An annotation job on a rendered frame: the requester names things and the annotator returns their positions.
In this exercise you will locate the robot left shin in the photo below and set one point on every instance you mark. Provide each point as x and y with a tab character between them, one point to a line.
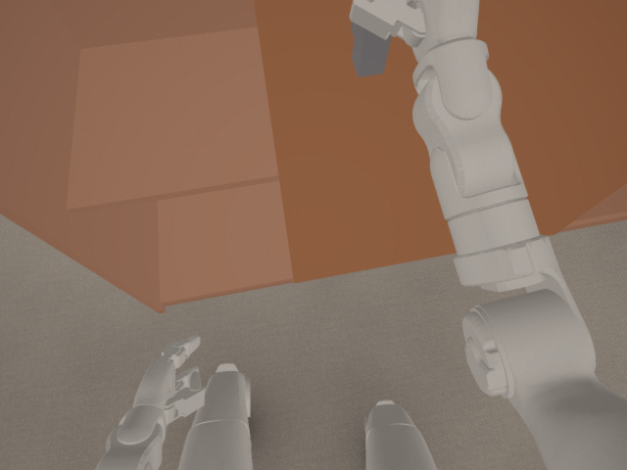
226	367

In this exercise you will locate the robot left hand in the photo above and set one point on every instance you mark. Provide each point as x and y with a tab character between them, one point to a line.
175	395

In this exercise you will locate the robot right upper arm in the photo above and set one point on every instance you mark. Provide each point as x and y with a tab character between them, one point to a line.
532	350

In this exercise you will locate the handle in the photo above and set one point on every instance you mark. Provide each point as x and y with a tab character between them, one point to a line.
369	52

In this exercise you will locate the robot left forearm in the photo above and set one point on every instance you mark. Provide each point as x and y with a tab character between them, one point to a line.
137	443

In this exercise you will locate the robot right hand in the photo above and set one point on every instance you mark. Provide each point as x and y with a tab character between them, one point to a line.
432	22

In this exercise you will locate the wardrobe door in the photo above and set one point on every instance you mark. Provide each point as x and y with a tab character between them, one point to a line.
354	173
614	203

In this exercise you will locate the robot right thigh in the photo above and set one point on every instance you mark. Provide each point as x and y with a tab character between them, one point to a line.
393	442

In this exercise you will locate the robot right forearm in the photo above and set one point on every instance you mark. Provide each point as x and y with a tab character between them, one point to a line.
476	176

